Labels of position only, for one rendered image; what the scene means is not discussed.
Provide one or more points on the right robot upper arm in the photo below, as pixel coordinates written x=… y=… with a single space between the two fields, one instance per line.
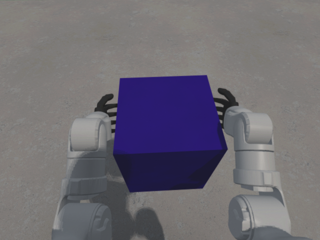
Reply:
x=259 y=217

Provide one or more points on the robot right hand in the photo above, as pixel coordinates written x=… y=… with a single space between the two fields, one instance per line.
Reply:
x=230 y=102

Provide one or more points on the left robot forearm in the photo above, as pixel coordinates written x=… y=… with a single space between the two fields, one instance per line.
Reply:
x=85 y=167

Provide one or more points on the robot left hand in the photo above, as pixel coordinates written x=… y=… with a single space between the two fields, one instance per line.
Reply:
x=103 y=107

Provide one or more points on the carton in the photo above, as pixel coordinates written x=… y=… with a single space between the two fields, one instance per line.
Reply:
x=168 y=134

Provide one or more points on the right robot forearm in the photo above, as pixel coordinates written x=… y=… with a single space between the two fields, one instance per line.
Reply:
x=253 y=138

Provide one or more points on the left robot upper arm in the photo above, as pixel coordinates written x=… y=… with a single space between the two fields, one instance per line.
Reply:
x=83 y=221

